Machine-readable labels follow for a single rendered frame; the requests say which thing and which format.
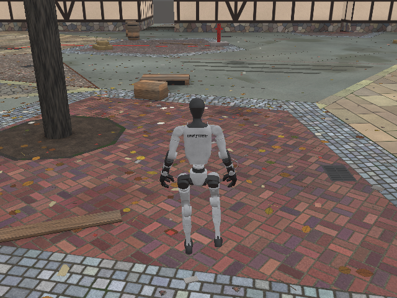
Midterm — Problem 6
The right robot upper arm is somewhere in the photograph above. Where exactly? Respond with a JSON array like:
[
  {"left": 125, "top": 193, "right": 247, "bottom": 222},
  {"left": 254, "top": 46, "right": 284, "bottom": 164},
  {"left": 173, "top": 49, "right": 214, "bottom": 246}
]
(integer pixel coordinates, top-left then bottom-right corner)
[{"left": 210, "top": 125, "right": 228, "bottom": 159}]

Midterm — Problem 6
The robot left forearm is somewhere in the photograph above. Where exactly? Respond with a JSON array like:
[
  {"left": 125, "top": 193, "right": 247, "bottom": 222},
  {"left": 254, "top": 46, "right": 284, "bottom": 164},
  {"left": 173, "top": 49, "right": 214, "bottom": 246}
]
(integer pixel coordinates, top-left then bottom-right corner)
[{"left": 161, "top": 150, "right": 174, "bottom": 176}]

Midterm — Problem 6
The right robot hand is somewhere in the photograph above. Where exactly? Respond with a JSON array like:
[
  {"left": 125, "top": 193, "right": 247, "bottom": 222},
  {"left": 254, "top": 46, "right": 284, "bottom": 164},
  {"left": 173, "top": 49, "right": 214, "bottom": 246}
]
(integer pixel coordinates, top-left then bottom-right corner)
[{"left": 223, "top": 173, "right": 237, "bottom": 187}]

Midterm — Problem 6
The robot left shin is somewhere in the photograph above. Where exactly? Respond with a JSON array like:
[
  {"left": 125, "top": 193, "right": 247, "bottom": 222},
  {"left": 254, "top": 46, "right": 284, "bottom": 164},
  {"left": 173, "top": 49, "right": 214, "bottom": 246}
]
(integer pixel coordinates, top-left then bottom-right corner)
[{"left": 182, "top": 207, "right": 192, "bottom": 246}]

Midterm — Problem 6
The robot right forearm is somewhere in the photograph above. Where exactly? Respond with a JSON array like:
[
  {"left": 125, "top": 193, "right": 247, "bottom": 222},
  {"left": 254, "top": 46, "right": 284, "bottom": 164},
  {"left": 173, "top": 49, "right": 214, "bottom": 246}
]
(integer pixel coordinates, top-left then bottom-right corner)
[{"left": 222, "top": 150, "right": 235, "bottom": 176}]

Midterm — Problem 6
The left robot upper arm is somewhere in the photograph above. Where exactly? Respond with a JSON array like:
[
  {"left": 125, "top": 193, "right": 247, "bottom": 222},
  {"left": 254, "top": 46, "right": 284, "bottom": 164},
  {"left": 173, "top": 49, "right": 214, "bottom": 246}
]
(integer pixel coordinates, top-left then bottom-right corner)
[{"left": 167, "top": 125, "right": 185, "bottom": 160}]

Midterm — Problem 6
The left robot hand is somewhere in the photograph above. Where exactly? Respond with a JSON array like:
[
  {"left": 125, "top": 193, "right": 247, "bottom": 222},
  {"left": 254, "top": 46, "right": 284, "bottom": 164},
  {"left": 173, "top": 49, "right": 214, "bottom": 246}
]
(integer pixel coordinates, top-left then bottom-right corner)
[{"left": 160, "top": 174, "right": 174, "bottom": 188}]

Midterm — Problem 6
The left robot thigh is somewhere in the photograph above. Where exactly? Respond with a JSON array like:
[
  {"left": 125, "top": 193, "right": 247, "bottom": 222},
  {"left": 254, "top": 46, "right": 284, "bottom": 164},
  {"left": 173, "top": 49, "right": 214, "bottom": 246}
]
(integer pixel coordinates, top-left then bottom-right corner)
[{"left": 177, "top": 173, "right": 192, "bottom": 217}]

